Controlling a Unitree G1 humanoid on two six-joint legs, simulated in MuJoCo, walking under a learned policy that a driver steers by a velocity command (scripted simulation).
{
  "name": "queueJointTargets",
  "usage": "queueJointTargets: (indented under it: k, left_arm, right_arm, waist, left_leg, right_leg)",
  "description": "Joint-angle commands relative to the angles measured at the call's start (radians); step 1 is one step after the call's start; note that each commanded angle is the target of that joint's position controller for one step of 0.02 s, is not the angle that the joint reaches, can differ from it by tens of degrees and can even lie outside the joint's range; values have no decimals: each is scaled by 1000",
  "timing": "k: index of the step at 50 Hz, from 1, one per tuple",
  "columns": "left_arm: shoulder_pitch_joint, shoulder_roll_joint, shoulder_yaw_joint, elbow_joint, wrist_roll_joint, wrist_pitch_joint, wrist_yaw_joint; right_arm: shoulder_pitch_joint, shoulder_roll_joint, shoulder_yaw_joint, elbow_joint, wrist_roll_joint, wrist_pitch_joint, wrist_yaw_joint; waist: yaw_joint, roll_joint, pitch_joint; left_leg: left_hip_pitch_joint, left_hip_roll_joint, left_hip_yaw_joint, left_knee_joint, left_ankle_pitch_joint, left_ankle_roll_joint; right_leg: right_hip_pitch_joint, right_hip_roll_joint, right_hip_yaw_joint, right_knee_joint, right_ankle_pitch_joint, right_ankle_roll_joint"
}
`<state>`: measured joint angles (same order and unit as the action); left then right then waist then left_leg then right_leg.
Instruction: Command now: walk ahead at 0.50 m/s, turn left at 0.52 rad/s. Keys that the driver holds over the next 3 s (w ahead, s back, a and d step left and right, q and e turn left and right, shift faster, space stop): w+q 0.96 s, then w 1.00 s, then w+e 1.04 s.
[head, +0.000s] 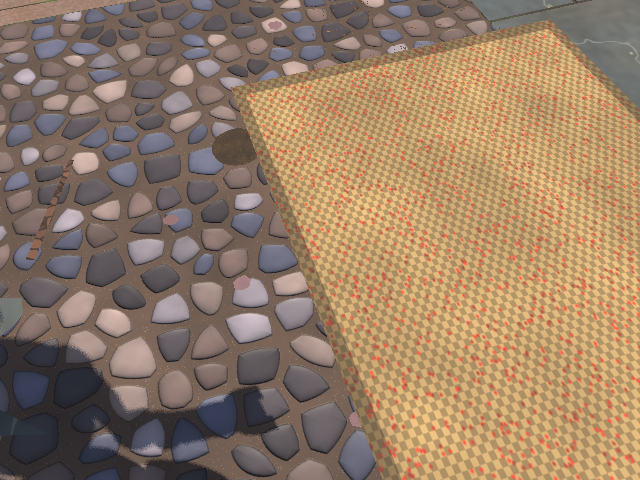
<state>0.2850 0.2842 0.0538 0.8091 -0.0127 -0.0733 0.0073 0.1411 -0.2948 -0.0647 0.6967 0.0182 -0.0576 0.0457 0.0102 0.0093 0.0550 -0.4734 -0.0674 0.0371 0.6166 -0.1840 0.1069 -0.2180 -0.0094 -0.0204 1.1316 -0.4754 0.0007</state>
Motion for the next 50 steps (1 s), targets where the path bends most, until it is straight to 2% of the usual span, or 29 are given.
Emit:
queueJointTargets:
  k: [1,2,3,5,7,10,12,14,16,18,19,20,21,22,23,24,25,27,31,36,40,43,44,45,46,47,48,49,50]
  left_arm:
    - [-107,126,17,-146,-7,-76,-13]
    - [-100,138,27,-140,15,-68,-7]
    - [-80,136,30,-140,20,-55,-8]
    - [-53,109,25,-138,28,-33,-5]
    - [-106,84,14,-156,30,-23,0]
    - [-227,54,-1,-180,26,-28,-5]
    - [-284,65,1,-194,13,-35,-13]
    - [-302,91,11,-203,5,-43,-21]
    - [-281,121,24,-202,2,-52,-27]
    - [-168,144,43,-172,3,-61,-24]
    - [-57,180,58,-159,20,-67,-17]
    - [63,263,77,-146,41,-64,-10]
    - [116,262,81,-113,23,-50,-21]
    - [63,172,58,-134,13,-46,-20]
    - [18,137,46,-139,14,-37,-15]
    - [-24,115,37,-137,21,-32,-14]
    - [-49,93,29,-130,24,-31,-11]
    - [-60,83,27,-116,23,-37,-9]
    - [-42,127,44,-79,21,-44,-7]
    - [-27,161,49,-45,14,-27,0]
    - [20,194,59,-12,-4,-7,-1]
    - [11,239,73,-9,-20,11,7]
    - [0,247,76,-11,-24,18,10]
    - [-3,225,66,-16,-23,19,14]
    - [42,120,31,-39,30,12,10]
    - [75,68,3,-101,26,-20,-4]
    - [-52,173,27,-112,-11,-50,-17]
    - [-100,174,25,-130,-34,-64,-23]
    - [-94,154,20,-114,-18,-66,-16]
  right_arm:
    - [171,-143,-44,-30,2,-9,-15]
    - [122,-112,-33,-46,-4,-9,-19]
    - [99,-106,-29,-62,-14,-7,-22]
    - [87,-123,-34,-67,-11,-10,-31]
    - [102,-152,-43,-62,-8,-9,-44]
    - [140,-163,-48,-48,3,2,-57]
    - [180,-168,-50,-35,5,10,-60]
    - [202,-161,-49,-27,10,16,-62]
    - [200,-156,-50,-27,8,19,-65]
    - [176,-131,-44,-38,3,23,-64]
    - [177,-80,-25,-50,-4,19,-60]
    - [275,-8,-3,-73,0,13,-59]
    - [323,-43,0,-90,19,6,-59]
    - [266,-136,-23,-71,23,10,-60]
    - [179,-156,-30,-84,12,16,-60]
    - [142,-145,-32,-93,2,19,-59]
    - [129,-131,-35,-99,0,22,-54]
    - [143,-93,-31,-101,11,33,-46]
    - [83,-57,-20,-130,3,42,-43]
    - [-42,-31,-7,-154,4,27,-15]
    - [-131,-31,-5,-193,9,26,9]
    - [-68,-82,-31,-196,0,33,13]
    - [45,-117,-53,-170,0,38,9]
    - [218,-172,-85,-123,4,44,-5]
    - [318,-255,-104,-98,13,54,-28]
    - [264,-311,-99,-140,12,35,-21]
    - [272,-216,-75,-141,6,20,-12]
    - [241,-176,-60,-125,-1,9,-12]
    - [176,-148,-50,-126,-3,2,-13]
  waist:
    - [-74,-23,-160]
    - [-38,-18,-114]
    - [-10,10,-101]
    - [12,25,-91]
    - [2,33,-68]
    - [-51,65,-62]
    - [-79,79,-68]
    - [-80,89,-71]
    - [-58,109,-72]
    - [9,123,-99]
    - [63,79,-194]
    - [55,-138,-344]
    - [42,-359,-375]
    - [65,-212,-242]
    - [71,-137,-147]
    - [53,-98,-90]
    - [33,-112,-58]
    - [14,-141,-47]
    - [16,-91,-31]
    - [59,-71,-2]
    - [78,-69,33]
    - [10,-110,-33]
    - [-60,-106,-96]
    - [-150,-74,-183]
    - [-139,140,-266]
    - [-59,292,-424]
    - [-136,123,-390]
    - [-117,96,-252]
    - [-65,-3,-171]
  left_leg:
    - [567,300,-524,-317,63,214]
    - [448,266,-452,-339,163,201]
    - [369,246,-424,-363,213,201]
    - [275,224,-365,-386,301,207]
    - [207,191,-304,-395,320,189]
    - [167,133,-255,-370,212,130]
    - [185,145,-294,-353,139,113]
    - [242,171,-358,-305,79,101]
    - [294,199,-426,-246,50,83]
    - [287,173,-440,-147,74,49]
    - [230,119,-387,36,55,14]
    - [-33,-10,-252,371,-211,-55]
    - [-269,-4,-202,597,-432,-80]
    - [-334,54,-225,688,-344,-89]
    - [-335,86,-186,697,-263,-93]
    - [-304,115,-174,661,-200,-96]
    - [-273,143,-174,619,-159,-97]
    - [-219,166,-149,578,-123,-101]
    - [-276,182,-141,450,-22,-123]
    - [-227,168,-71,177,194,-113]
    - [-203,147,-14,49,154,-74]
    - [-48,63,61,16,7,-11]
    - [100,21,81,-18,3,20]
    - [368,-6,60,-73,68,60]
    - [668,199,-249,-60,132,129]
    - [894,403,-846,-248,-150,337]
    - [860,390,-810,-326,-219,281]
    - [731,363,-660,-333,-160,239]
    - [573,322,-544,-333,-34,204]
  right_leg:
    - [-551,-59,120,126,81,-18]
    - [-482,-84,115,54,117,-7]
    - [-424,-92,114,25,139,6]
    - [-385,-94,89,-59,166,42]
    - [-373,-79,67,-195,259,73]
    - [-295,-30,57,-449,485,84]
    - [-257,0,61,-540,555,85]
    - [-245,6,92,-601,535,71]
    - [-217,3,111,-631,466,44]
    - [-70,2,90,-680,422,-2]
    - [125,-85,159,-673,389,-51]
    - [471,-311,486,-706,256,-170]
    - [553,-429,850,-816,-31,-259]
    - [451,-391,761,-849,-154,-223]
    - [335,-349,596,-849,-59,-184]
    - [228,-304,473,-866,77,-169]
    - [161,-270,386,-887,174,-162]
    - [100,-238,267,-930,272,-161]
    - [122,-259,136,-973,434,-193]
    - [164,-234,-37,-974,531,-159]
    - [256,-266,-98,-945,612,-138]
    - [314,-271,-156,-762,1070,-109]
    - [294,-255,-179,-602,1180,-94]
    - [164,-219,-201,-374,1109,-60]
    - [-141,-146,-194,-43,411,-17]
    - [-483,53,-3,254,-139,22]
    - [-592,-6,125,287,-66,6]
    - [-617,-46,103,228,27,-14]
    - [-559,-92,98,140,104,-12]
